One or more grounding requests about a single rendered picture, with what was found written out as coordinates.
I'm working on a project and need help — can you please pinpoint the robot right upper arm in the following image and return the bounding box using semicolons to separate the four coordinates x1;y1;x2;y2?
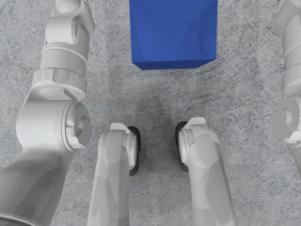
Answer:
272;92;301;179

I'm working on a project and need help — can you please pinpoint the robot left upper arm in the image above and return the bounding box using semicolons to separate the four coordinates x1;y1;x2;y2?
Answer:
0;100;93;226

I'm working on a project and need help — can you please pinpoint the right robot shin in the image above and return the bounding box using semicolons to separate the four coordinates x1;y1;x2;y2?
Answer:
184;117;221;166

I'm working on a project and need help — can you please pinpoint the carton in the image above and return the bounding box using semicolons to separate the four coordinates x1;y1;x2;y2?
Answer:
129;0;218;71

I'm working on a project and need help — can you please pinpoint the robot left forearm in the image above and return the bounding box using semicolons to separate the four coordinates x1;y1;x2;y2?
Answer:
16;0;96;141

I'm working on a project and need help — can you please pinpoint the left robot thigh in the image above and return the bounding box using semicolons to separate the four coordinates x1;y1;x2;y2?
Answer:
87;129;137;226

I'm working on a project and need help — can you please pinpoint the robot right forearm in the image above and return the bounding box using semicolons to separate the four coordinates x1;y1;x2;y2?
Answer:
276;0;301;96

